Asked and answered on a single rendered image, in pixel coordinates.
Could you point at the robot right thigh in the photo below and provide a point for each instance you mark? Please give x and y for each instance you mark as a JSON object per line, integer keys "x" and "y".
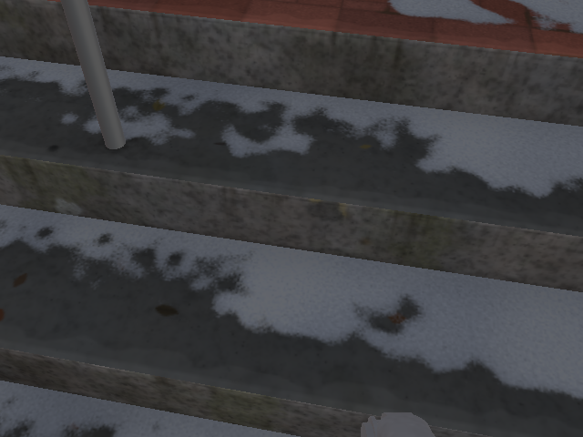
{"x": 396, "y": 424}

